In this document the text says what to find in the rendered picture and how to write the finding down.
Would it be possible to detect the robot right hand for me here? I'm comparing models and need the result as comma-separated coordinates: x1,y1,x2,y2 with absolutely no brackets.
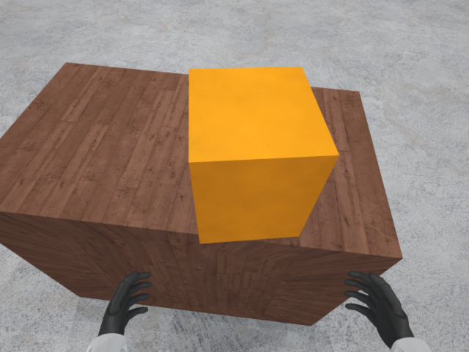
344,271,414,349

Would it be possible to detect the robot left forearm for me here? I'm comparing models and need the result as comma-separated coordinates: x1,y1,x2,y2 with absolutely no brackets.
86,333,128,352

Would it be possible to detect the carton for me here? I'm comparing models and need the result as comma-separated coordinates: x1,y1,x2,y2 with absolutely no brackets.
188,67,339,244

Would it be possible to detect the robot left hand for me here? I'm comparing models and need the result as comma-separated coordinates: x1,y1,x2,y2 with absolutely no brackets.
98,271,152,336

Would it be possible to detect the pedestal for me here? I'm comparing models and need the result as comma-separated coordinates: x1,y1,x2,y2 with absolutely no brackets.
0,62,403,326

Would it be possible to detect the robot right forearm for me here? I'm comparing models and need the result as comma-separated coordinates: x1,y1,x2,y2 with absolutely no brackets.
390,337,431,352

